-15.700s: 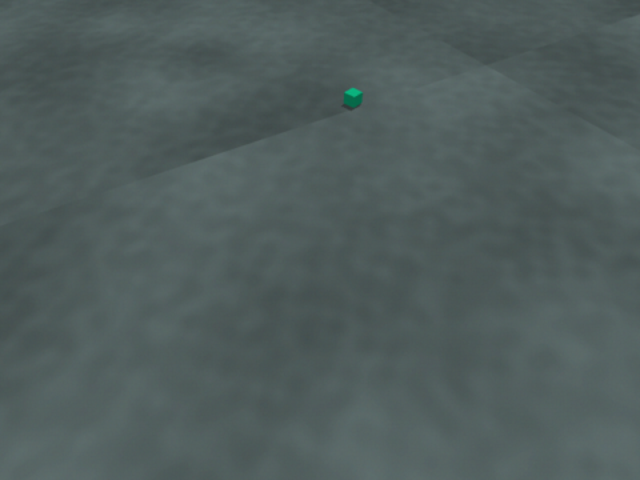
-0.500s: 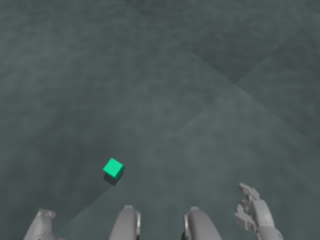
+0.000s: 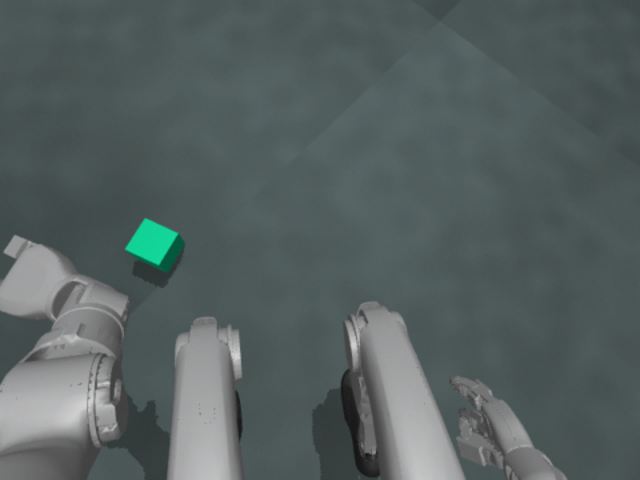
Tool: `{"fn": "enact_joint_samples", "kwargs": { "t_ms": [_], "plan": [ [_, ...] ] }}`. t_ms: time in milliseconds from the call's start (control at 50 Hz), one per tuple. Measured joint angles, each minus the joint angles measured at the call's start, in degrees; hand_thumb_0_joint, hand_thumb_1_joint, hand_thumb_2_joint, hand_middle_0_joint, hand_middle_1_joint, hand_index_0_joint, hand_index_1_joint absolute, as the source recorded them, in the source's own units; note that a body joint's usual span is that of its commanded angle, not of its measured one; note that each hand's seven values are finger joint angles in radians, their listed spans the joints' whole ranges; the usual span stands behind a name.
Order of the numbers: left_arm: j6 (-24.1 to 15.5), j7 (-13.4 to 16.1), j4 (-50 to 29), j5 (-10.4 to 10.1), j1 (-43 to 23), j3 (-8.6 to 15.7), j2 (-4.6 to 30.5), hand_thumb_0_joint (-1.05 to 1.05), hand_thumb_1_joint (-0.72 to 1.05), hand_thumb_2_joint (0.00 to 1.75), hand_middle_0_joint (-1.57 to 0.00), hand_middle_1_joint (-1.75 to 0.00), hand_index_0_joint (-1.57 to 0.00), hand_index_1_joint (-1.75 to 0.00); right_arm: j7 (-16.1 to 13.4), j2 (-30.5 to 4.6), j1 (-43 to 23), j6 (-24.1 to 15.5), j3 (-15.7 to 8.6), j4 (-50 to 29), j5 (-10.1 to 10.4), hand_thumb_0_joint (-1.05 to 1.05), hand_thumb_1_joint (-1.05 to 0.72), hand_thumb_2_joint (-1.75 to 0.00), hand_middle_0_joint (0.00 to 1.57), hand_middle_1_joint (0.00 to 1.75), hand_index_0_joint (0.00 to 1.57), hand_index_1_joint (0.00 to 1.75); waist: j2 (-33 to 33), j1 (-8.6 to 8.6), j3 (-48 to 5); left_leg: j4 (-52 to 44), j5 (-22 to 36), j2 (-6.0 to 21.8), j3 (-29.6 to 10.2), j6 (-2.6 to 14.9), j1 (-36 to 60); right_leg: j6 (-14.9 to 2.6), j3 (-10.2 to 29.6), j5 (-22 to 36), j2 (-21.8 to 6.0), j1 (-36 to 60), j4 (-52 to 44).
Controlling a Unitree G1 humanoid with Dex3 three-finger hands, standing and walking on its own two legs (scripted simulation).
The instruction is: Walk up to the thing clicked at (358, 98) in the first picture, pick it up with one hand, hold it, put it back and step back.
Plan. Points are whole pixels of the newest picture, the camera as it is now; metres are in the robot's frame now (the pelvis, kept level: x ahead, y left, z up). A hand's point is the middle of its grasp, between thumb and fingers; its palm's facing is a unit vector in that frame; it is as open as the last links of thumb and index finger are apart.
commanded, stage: rise first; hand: left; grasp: from above
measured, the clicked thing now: (156, 246) +0.52 +0.28 -0.42
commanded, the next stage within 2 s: approach in 1.22 s
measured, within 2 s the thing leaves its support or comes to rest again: neither
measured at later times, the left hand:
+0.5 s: hand (106, 265) +0.43 +0.30 -0.23, palm faces -0.16 -0.43 -0.89, open 14.0 cm
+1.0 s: hand (122, 262) +0.45 +0.29 -0.28, palm faces -0.15 -0.43 -0.89, open 13.9 cm
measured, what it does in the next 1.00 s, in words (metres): lowers itself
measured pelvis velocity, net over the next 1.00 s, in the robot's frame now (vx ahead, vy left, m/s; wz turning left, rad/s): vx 0.00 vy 0.00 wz -0.07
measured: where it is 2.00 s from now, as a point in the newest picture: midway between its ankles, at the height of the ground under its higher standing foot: (296, 449)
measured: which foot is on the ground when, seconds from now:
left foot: down 0.00-1.00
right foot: down 0.00-1.00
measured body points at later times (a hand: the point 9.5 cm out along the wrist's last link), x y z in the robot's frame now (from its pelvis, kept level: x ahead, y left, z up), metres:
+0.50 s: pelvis +0.00 +0.01 -0.09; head +0.22 +0.03 +0.30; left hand +0.43 +0.31 -0.18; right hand +0.02 -0.26 -0.21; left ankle +0.09 +0.15 -0.42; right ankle +0.09 -0.14 -0.42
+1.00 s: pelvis +0.00 +0.00 -0.12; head +0.25 +0.02 +0.25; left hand +0.45 +0.31 -0.23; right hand +0.02 -0.26 -0.24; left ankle +0.09 +0.14 -0.42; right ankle +0.09 -0.14 -0.42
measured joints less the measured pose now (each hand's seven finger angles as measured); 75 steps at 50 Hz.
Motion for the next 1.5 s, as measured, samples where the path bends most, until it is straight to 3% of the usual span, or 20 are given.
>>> {"fn": "enact_joint_samples", "kwargs": {
  "t_ms": [240,420,620,940,1180,1380,1500],
  "plan": [
    [-0.33,-2.95,10.74,-1.79,-8.89,4.6,5.52,0.0,-0.45,0.98,-0.23,-0.87,-0.19,-0.91,4.99,-0.88,3.98,-2.07,0.09,4.35,0.35,0.01,-0.9,-0.9,0.2,0.3,0.2,0.3,1.59,-2.84,1.66,10.23,-0.41,-0.47,-0.15,1.0,-10.11,1.56,0.86,-0.17,0.85,-9.29,9.05],
    [-0.98,-2.13,18.03,2.18,-15.59,7.8,9.43,0.0,-0.51,1.03,-0.16,-0.94,-0.13,-0.97,7.46,-2.39,5.99,-3.13,0.31,4.66,0.16,0.01,-0.9,-0.9,0.2,0.3,0.2,0.3,2.08,-5.25,2.66,14.52,-1.55,-0.77,-0.52,1.18,-14.33,1.39,0.85,-1.38,1.02,-13.12,12.98],
    [-2.71,-3.61,19.39,5.16,-17.74,9.47,12.64,0.0,-0.51,1.02,-0.15,-0.96,-0.12,-0.99,9.95,-3.69,6.41,-3.7,0.32,3.31,-0.53,0.01,-0.91,-0.9,0.2,0.3,0.2,0.3,1.71,-5.65,5.97,18.35,-2.4,-0.73,-1.04,0.62,-17.35,2.19,0.94,-1.91,1.62,-16.65,17.01],
    [-4.08,-2.71,21.04,6.1,-19.52,12.46,15.61,0.0,-0.51,0.99,-0.15,-0.96,-0.13,-0.99,10.87,-4.34,5.26,-3.79,2.11,2.64,-2.05,0.01,-0.91,-0.9,0.2,0.3,0.19,0.3,0.68,-6.5,9.32,22.67,-3.23,-0.79,-2.87,-0.44,-19.56,1.81,-0.21,-1.98,2.38,-19.44,21.05],
    [-4.08,-2.97,23.26,7.46,-20.65,12.52,19.03,0.0,-0.46,0.95,-0.2,-0.89,-0.18,-0.92,11.57,-5.03,5.56,-4.13,3.75,2.63,-3.0,0.01,-0.91,-0.9,0.19,0.3,0.19,0.3,0.09,-8.11,11.13,24.83,-3.41,-0.78,-4.25,-0.42,-20.23,1.92,-1.25,-1.65,2.87,-19.6,22.05],
    [-4.52,-3.25,21.8,7.9,-19.7,10.94,19.53,0.0,-0.42,0.91,-0.23,-0.86,-0.21,-0.89,11.98,-5.14,6.52,-4.25,4.1,3.17,-3.02,0.01,-0.91,-0.9,0.19,0.3,0.19,0.3,-0.08,-8.59,11.88,26.05,-3.41,-0.99,-4.62,-0.1,-20.97,1.72,-1.55,-1.78,2.88,-19.62,22.58],
    [-4.63,-2.05,26.75,8.26,-22.87,9.57,21.79,0.0,-0.45,0.93,-0.2,-0.89,-0.18,-0.91,12.02,-5.21,5.64,-5.03,5.59,3.39,-3.57,0.01,-0.91,-0.89,0.2,0.3,0.19,0.3,-0.72,-10.06,12.92,26.49,-3.3,-0.99,-4.89,0.3,-21.23,1.93,-1.79,-1.59,2.98,-19.58,22.61]
  ]
}}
